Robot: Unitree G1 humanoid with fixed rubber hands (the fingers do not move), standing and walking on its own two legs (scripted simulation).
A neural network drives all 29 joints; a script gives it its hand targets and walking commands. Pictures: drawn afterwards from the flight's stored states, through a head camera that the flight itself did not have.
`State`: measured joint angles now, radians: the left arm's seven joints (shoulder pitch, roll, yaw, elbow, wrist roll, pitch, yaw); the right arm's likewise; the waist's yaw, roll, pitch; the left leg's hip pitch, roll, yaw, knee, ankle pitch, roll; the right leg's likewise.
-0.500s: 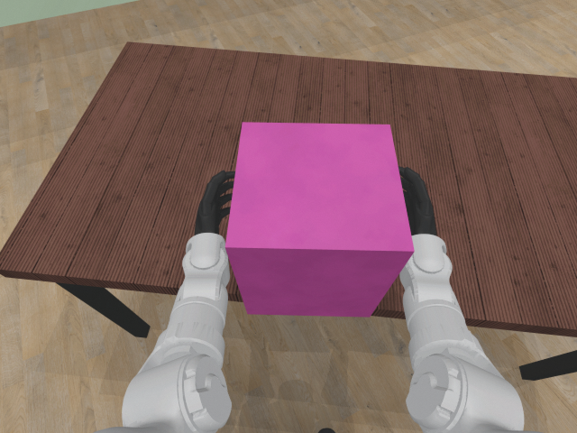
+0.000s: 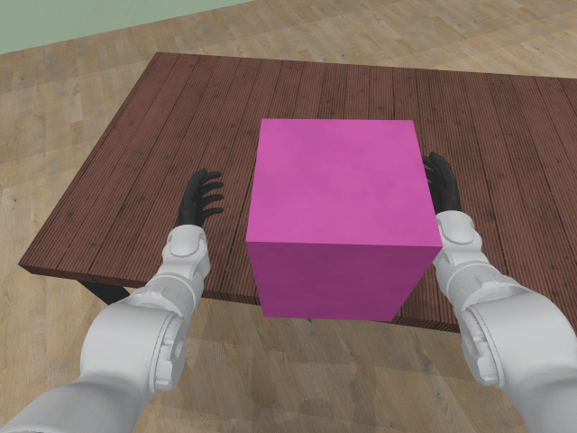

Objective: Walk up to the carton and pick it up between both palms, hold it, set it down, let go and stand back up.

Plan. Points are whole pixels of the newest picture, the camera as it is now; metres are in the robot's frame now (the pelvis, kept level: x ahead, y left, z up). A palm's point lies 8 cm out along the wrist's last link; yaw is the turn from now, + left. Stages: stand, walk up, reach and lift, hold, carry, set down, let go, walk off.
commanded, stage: set down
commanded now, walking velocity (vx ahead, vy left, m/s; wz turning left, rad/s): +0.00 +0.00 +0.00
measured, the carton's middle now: (331, 227) +0.41 -0.02 +0.01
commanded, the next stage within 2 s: none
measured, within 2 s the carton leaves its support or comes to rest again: neither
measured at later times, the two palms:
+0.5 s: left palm (190, 169) +0.41 +0.17 +0.13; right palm (504, 169) +0.43 -0.22 +0.13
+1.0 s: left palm (153, 127) +0.42 +0.20 +0.19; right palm (516, 123) +0.44 -0.21 +0.20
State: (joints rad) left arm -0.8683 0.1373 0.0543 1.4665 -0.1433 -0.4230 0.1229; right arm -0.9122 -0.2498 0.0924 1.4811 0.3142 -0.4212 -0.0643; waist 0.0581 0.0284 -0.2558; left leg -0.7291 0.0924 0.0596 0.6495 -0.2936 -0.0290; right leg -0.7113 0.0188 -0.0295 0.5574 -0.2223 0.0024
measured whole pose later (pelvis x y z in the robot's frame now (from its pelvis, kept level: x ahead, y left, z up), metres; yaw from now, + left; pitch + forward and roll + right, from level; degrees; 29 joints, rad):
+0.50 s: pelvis -0.04 -0.02 +0.00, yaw +1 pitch +19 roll +0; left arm -1.07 0.24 -0.11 1.29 -0.31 -0.10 0.09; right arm -1.05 -0.41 0.18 1.32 0.46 -0.12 0.03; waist 0.05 -0.01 -0.25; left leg -0.72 0.08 0.06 0.60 -0.21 -0.03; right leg -0.74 0.01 -0.03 0.58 -0.18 -0.02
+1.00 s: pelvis -0.01 -0.01 +0.02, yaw +2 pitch +9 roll -1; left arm -0.97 0.30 -0.01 0.89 -0.22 0.31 0.08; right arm -1.01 -0.40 0.07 1.13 0.43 0.15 -0.03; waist 0.00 -0.01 -0.14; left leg -0.38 0.08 0.03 0.40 -0.18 -0.04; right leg -0.35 0.02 -0.06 0.31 -0.12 -0.01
